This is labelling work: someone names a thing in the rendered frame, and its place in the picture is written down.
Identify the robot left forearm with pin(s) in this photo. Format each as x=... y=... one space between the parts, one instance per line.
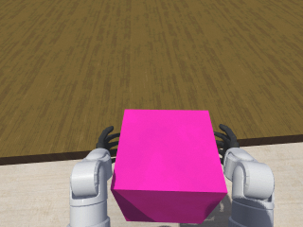
x=88 y=190

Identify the carton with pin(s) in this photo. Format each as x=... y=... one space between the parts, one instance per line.
x=167 y=167

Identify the robot right forearm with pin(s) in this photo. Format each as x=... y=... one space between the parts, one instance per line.
x=253 y=190

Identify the robot right hand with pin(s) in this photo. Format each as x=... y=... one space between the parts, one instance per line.
x=230 y=140

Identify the robot left hand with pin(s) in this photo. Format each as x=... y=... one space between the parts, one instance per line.
x=103 y=141

